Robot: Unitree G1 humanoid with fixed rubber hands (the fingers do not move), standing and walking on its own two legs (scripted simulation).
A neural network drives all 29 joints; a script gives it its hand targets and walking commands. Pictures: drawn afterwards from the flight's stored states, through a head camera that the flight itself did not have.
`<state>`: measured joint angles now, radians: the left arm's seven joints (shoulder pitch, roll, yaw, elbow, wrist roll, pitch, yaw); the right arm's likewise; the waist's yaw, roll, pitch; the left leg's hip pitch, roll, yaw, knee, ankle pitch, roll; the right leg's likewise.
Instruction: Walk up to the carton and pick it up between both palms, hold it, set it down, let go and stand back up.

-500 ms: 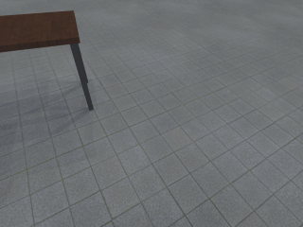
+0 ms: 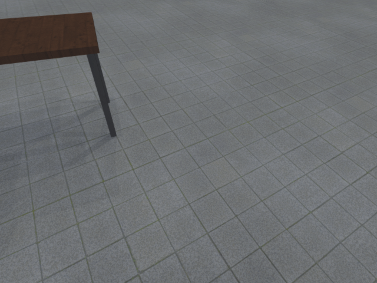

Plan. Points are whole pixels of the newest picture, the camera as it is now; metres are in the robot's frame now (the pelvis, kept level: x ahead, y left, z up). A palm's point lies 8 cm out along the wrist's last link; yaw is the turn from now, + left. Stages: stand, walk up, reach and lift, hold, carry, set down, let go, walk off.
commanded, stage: stand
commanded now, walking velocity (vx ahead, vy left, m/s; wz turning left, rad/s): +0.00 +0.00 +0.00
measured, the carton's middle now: out of the picture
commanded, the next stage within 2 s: none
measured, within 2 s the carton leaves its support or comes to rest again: neither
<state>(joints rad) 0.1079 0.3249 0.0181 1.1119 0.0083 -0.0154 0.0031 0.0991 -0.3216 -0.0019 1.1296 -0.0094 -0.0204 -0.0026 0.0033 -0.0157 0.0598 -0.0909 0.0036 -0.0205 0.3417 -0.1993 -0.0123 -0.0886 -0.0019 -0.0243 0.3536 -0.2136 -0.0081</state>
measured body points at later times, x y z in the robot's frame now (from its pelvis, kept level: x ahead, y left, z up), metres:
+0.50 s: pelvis +0.01 +0.00 +0.00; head +0.01 +0.00 +0.45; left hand +0.09 +0.29 -0.14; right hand +0.09 -0.30 -0.13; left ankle -0.01 +0.13 -0.75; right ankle -0.01 -0.11 -0.75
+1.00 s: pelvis +0.01 -0.01 +0.00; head +0.02 +0.00 +0.45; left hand +0.09 +0.29 -0.13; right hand +0.09 -0.30 -0.13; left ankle -0.01 +0.13 -0.75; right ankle -0.01 -0.11 -0.75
